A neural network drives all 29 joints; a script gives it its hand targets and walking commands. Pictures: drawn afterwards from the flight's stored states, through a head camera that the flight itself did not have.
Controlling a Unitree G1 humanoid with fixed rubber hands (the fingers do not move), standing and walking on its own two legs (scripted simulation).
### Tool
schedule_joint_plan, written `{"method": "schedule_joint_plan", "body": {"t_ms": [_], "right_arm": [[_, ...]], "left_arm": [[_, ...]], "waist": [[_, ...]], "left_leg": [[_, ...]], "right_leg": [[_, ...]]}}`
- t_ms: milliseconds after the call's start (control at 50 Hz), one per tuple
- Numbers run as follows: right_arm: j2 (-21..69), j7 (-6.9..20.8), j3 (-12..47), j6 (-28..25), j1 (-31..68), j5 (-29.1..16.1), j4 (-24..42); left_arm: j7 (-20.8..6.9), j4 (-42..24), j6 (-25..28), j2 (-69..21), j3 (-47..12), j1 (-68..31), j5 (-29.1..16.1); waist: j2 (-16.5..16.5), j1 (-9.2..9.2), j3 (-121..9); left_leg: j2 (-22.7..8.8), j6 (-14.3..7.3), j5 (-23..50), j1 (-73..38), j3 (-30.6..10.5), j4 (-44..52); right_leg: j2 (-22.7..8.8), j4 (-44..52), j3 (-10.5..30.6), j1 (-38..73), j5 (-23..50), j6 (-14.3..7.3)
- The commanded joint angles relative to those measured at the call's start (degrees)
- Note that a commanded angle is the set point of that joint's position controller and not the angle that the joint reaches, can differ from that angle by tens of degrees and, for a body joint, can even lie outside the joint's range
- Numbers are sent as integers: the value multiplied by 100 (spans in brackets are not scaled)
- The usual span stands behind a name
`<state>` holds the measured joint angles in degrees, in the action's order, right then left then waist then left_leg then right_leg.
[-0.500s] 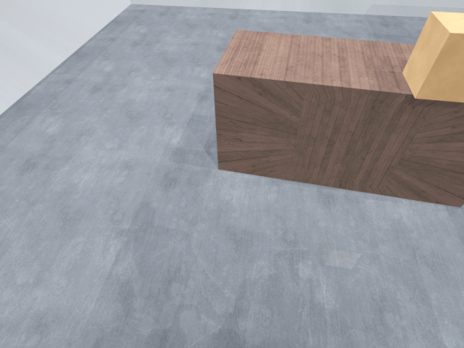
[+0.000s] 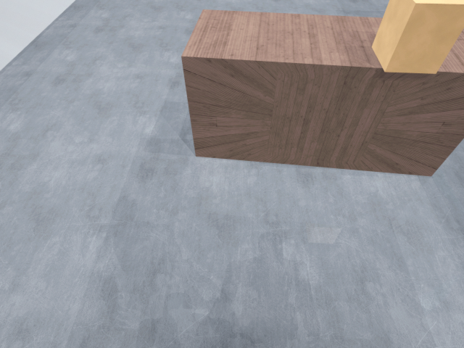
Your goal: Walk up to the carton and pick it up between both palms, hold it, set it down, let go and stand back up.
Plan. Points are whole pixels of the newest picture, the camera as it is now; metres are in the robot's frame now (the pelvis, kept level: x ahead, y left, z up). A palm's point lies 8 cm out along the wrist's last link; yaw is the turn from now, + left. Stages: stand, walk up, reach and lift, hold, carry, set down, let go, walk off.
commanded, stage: walk up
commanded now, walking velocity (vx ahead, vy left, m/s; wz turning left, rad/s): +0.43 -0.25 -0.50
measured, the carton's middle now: (416, 29) +1.22 -0.68 -0.01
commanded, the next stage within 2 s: none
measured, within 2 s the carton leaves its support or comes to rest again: neither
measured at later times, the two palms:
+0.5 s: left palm (202, 339) +0.18 +0.07 -0.12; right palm (455, 322) +0.21 -0.40 -0.12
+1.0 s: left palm (236, 157) +0.64 +0.01 -0.12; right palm (434, 253) +0.34 -0.42 -0.11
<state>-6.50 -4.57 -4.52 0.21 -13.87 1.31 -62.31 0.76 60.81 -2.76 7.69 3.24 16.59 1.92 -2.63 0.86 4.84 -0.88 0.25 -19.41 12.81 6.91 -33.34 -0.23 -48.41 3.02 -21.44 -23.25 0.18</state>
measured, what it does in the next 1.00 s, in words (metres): walks ahead, turning right: right foot, then left foot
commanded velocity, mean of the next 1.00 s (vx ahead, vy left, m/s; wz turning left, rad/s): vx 0.51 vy -0.07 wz -0.39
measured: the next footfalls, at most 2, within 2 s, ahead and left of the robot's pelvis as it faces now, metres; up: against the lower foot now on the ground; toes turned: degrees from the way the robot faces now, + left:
right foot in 0.24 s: +0.11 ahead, -0.24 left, +0.00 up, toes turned -15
left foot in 0.72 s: +0.54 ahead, -0.11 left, +0.00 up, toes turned -13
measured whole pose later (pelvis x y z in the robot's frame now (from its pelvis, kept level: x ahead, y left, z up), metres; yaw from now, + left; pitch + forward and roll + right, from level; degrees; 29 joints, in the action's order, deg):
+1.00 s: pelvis +0.46 -0.20 +0.01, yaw -22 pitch -1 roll +1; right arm -9.0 -1.2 -5.3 -4.9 -19.2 1.9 -59.2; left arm -1.4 54.8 1.2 15.5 6.6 9.9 2.4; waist -3.7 -2.5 4.4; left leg -2.0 -1.2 -15.0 12.3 9.0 -28.3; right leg -3.0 -71.6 1.2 -30.9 -14.6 0.0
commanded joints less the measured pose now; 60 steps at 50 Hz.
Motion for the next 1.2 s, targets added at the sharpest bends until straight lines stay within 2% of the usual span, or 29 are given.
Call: {"method": "schedule_joint_plan", "body": {"t_ms": [0, 40, 60, 100, 160, 180, 220, 240, 260, 280, 340, 440, 500, 600, 640, 680, 700, 720, 740, 760, 780, 820, 840, 860, 900, 980, 1120, 1140, 1180], "right_arm": [[-1564, -223, -413, -115, -998, 33, 36], [-1196, -134, -291, -291, -481, 145, 196], [-977, 24, -196, -397, 84, 196, 400], [-1189, 142, -325, -485, 417, 266, 527], [-1567, 281, -449, -464, -93, 254, 384], [-1734, 338, -482, -425, -161, 239, 312], [-1475, 492, -367, -387, -254, 229, 278], [-942, 573, -184, -410, -105, 252, 507], [-704, 618, -71, -437, 244, 226, 1095], [-979, 666, -104, -480, 606, 241, 1394], [-1099, 818, -99, -662, 524, 9, 1256], [-991, 773, -136, -502, 721, 77, 1322], [-734, 786, -38, -438, 1367, 9, 1609], [-614, 774, 29, -449, 1608, -31, 1702], [-727, 723, -53, -467, 1075, -40, 1563], [-1145, 622, -253, -481, -315, -33, 1118], [-1605, 497, -430, -523, -1378, 24, 1017], [-2264, 433, -523, -537, -1882, 121, 965], [-2410, 420, -616, -449, -1619, 8, 899], [-2110, 411, -579, -443, -1059, -16, 960], [-1565, 409, -438, -500, -769, 33, 969], [-1032, 406, -283, -561, -114, 90, 894], [-805, 426, -209, -591, -70, 108, 857], [-971, 327, -294, -565, -539, 82, 688], [-954, 295, -205, -628, -872, 37, 544], [-889, 332, -84, -624, -970, 68, 472], [-1304, 333, -190, -584, -1183, 92, 479], [-1114, 441, -116, -577, -1165, 53, 398], [-1191, 508, -116, -535, -1129, 35, 341]], "left_arm": [[-427, -1612, -19, 677, 169, -1741, 222], [-431, -1332, 63, 607, 199, -887, 108], [-403, -1150, 104, 280, 162, -303, -36], [-461, -1172, 128, 324, 143, -321, -30], [-495, -1211, 176, 449, 168, -566, -29], [-484, -1138, 202, 532, 223, -263, -10], [-340, -619, 339, 894, 370, 1056, -22], [-270, -453, 426, 1431, 465, 1722, 3], [-187, -514, 451, 2039, 572, 1928, -90], [-133, -588, 460, 1997, 470, 1543, -169], [-77, -890, 575, 1531, 279, 553, -13], [-128, -716, 784, 998, 74, 804, -73], [-78, -646, 818, 1112, 94, 1008, -87], [-43, -548, 870, 1105, 125, 1087, -141], [-50, -534, 867, 1240, 170, 936, -172], [-79, -497, 848, 1238, 212, 841, -200], [-78, -274, 793, 1017, 194, 1223, -210], [-75, -389, 748, 616, 109, 1684, -233], [-71, -403, 662, 717, 172, 1833, -178], [-103, -464, 670, 864, 236, 1353, -112], [-118, -478, 716, 906, 242, 818, -93], [-140, -345, 680, 568, 233, 638, -82], [-160, -358, 625, 469, 239, 650, -65], [-210, -491, 535, 651, 290, 446, 69], [-241, -601, 411, 535, 276, 248, 77], [-391, -879, 258, 373, 155, -461, 70], [-602, -1338, 398, 487, -43, -1784, 31], [-530, -1364, 474, 435, -28, -1539, -32], [-418, -1110, 562, 738, 70, -844, 47]], "waist": [[655, -557, 120], [1027, -125, -154], [1968, 213, -346], [1995, 193, -4], [1328, -88, 409], [1056, 16, 332], [-604, 533, -134], [-2280, 790, -420], [-3542, 812, -283], [-2620, 728, 93], [-834, 204, 19], [-92, 85, -7], [-31, 202, 227], [-281, 164, 245], [-359, -104, 42], [335, -669, -751], [547, -1133, -1600], [1861, -998, -2245], [1859, -787, -2331], [1737, -611, -1823], [1388, -605, -1090], [1065, -237, -841], [952, -104, -712], [292, -187, -699], [315, -130, -630], [1121, -77, -41], [1152, -458, 378], [1811, -252, 130], [1352, 44, -111]], "left_leg": [[-3469, -865, -2299, -835, -3727, 2386], [-2708, -468, -1350, -696, -2056, 2082], [-2128, -199, -1733, 81, -1139, 2226], [-1832, -49, -1799, 1060, -475, 2401], [-1928, -308, -1794, 904, -254, 2147], [-1879, -334, -1743, 913, -34, 1609], [-1189, -217, -642, 1265, 728, -1039], [-655, -35, -1550, 2350, 704, -3245], [-76, 157, -1931, 3708, 55, -4260], [-430, 78, -1418, 3731, -516, -4639], [-1055, -25, -148, 3628, -755, -4461], [-833, 137, 476, 2962, -583, -2974], [-729, 222, 628, 3159, -382, -1801], [-410, 23, 1162, 2159, -193, -389], [-258, -130, 1204, 1001, -98, -20], [-72, -289, 1373, -1016, -115, 220], [-1175, -342, 789, -2529, -1404, 164], [-2949, -717, 219, -3214, -4303, 1304], [-3106, -1056, -1186, -2763, -5303, 2244], [-2811, -929, -1556, -2162, -5024, 2500], [-2422, -733, -314, -1678, -4084, 2227], [-2057, -584, 299, -916, -2674, 2114], [-1983, -589, 635, -564, -2367, 2112], [-2465, -714, 2427, -671, -2577, 1775], [-2437, -819, 3653, -529, -2117, 1609], [-1956, -700, 2895, -5, -1049, 1898], [-1963, -565, 2252, -123, -538, 2268], [-1563, -537, 1273, -87, -200, 2164], [-1483, -472, 2065, 23, 145, 1294]], "right_leg": [[-995, -2684, 675, -3361, 347, 75], [-1018, -2444, 572, -2626, 722, 144], [-935, -1737, 199, -1585, 409, 131], [-853, -464, -349, -214, 296, 92], [-461, 655, -1177, 248, -201, 27], [-287, 1139, -1456, 718, -29, -42], [236, 1753, -1509, 1937, 3, -93], [-946, 2584, 495, 2536, -1046, -337], [-2175, 4083, 3786, 2457, -2039, -989], [-2501, 4635, 4810, 1731, -2554, -1361], [-1918, 3597, 2570, 1666, -717, -1045], [-1504, 3545, 1522, 1572, 2023, -1047], [-1596, 3605, 1384, 1816, 2800, -1233], [-1464, 3562, 1023, 1903, 3675, -1043], [-1394, 3067, 780, 1601, 4572, -884], [-958, 1436, 297, 1006, 4958, -650], [-177, -159, -72, 151, 2732, -474], [451, -1715, -269, -752, -620, -259], [265, -2408, 343, -770, -665, -314], [75, -2751, 468, -882, -246, -310], [-85, -2827, 327, -970, 184, -319], [-526, -2626, 263, -917, 736, -263], [-622, -2538, 270, -694, 855, -246], [-518, -2844, 270, -822, 780, -109], [-633, -2709, 317, -908, 810, -10], [-629, -1810, 20, -1381, 1414, 139], [-677, 1126, -770, -717, 1415, 76], [-634, 1394, -850, -119, 1050, 58], [-295, 1750, -1233, 906, 1334, -46]]}}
